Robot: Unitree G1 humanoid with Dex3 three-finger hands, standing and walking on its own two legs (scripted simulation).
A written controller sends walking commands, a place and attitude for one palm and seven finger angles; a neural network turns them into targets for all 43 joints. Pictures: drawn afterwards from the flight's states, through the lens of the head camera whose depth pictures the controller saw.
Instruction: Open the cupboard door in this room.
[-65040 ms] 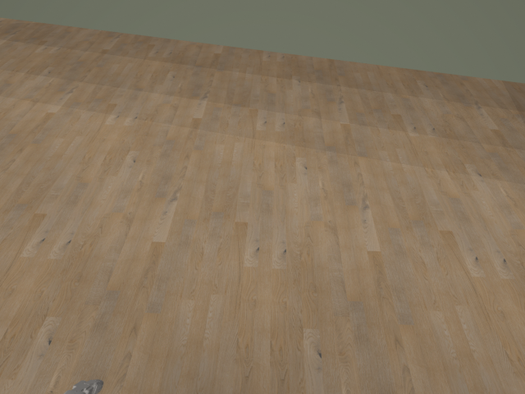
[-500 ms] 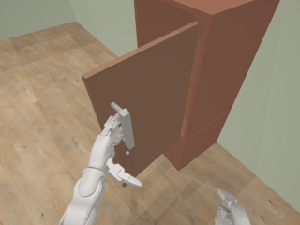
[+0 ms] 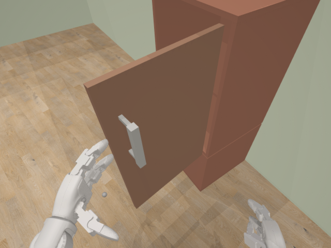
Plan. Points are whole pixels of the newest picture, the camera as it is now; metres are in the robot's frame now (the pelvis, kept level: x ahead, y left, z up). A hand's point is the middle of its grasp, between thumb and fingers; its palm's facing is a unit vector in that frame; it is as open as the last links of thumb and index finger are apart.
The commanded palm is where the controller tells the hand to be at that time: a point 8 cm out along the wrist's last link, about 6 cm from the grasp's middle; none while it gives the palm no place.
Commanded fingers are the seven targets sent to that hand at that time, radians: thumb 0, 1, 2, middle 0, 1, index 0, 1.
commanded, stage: slide the hand sideways off the handle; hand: left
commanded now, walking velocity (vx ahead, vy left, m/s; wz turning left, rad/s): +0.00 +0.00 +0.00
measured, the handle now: (132, 142) +0.34 +0.11 +0.10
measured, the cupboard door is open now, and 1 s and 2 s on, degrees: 97 97 97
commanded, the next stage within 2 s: draw the hand back to the body in 0.12 s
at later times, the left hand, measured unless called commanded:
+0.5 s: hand (77, 195) +0.20 +0.19 +0.11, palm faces -0.10 -0.99 -0.07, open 16.4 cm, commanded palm +0.17 +0.24 +0.12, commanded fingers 0.00 -0.50 0.30 -0.15 -0.30 -0.15 -0.30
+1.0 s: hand (38, 187) +0.20 +0.25 +0.14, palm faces +0.28 -0.90 -0.34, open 14.2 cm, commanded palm +0.15 +0.29 +0.16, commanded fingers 0.00 0.20 0.60 -0.17 -0.30 -0.17 -0.30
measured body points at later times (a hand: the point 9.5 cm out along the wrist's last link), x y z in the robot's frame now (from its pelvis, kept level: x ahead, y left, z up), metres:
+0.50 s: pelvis -0.01 +0.03 +0.00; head -0.01 +0.02 +0.45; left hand +0.20 +0.24 +0.11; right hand +0.17 -0.19 -0.06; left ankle -0.01 +0.15 -0.71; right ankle -0.01 -0.10 -0.71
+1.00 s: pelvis +0.00 +0.03 +0.03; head -0.01 +0.02 +0.48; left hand +0.18 +0.29 +0.16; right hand +0.19 -0.18 -0.05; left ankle -0.01 +0.15 -0.71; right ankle -0.01 -0.10 -0.71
